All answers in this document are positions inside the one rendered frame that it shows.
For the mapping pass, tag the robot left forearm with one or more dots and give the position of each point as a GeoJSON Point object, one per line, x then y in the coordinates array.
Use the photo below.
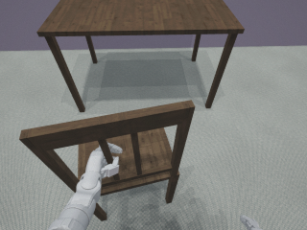
{"type": "Point", "coordinates": [80, 208]}

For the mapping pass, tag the robot right hand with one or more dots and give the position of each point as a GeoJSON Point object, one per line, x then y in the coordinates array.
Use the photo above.
{"type": "Point", "coordinates": [249, 223]}

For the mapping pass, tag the table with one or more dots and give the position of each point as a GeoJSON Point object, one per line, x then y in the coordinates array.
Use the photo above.
{"type": "Point", "coordinates": [140, 17]}

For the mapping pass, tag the robot left hand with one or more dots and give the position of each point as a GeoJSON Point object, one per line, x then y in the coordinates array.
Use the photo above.
{"type": "Point", "coordinates": [97, 162]}

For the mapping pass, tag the chair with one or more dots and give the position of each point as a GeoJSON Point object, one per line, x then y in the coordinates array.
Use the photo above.
{"type": "Point", "coordinates": [146, 156]}

